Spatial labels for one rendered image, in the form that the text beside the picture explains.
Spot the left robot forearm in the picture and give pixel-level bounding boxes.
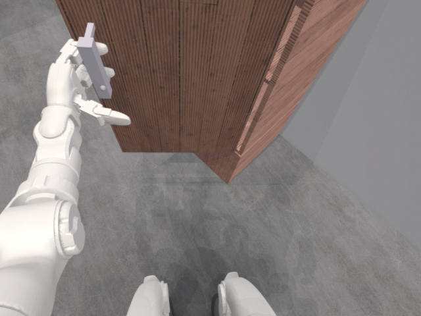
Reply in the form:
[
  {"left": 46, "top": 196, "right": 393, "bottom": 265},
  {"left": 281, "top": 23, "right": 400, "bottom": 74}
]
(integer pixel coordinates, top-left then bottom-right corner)
[{"left": 0, "top": 105, "right": 82, "bottom": 216}]

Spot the robot left hand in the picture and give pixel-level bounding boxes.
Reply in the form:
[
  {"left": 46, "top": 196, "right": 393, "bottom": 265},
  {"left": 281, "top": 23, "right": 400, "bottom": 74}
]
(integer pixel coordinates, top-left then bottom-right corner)
[{"left": 46, "top": 39, "right": 131, "bottom": 126}]

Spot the left robot thigh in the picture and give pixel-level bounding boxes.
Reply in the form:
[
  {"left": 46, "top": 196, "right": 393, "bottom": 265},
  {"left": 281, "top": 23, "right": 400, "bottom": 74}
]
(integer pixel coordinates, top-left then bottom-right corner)
[{"left": 126, "top": 280, "right": 170, "bottom": 316}]

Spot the right robot shin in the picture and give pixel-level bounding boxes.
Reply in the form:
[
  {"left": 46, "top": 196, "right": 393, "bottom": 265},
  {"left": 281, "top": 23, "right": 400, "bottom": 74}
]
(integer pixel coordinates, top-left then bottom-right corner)
[{"left": 218, "top": 272, "right": 239, "bottom": 316}]

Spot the robot left upper arm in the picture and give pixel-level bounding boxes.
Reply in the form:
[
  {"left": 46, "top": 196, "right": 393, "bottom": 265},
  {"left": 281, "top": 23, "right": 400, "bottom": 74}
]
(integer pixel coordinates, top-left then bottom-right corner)
[{"left": 0, "top": 199, "right": 85, "bottom": 316}]

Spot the handle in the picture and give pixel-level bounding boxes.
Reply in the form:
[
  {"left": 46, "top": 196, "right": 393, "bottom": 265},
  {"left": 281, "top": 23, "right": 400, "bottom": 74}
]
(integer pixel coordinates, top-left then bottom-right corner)
[{"left": 76, "top": 22, "right": 112, "bottom": 99}]

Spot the cupboard door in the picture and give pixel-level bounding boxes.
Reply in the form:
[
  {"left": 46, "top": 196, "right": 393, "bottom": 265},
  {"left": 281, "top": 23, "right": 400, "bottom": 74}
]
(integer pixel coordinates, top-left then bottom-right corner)
[{"left": 55, "top": 0, "right": 297, "bottom": 153}]

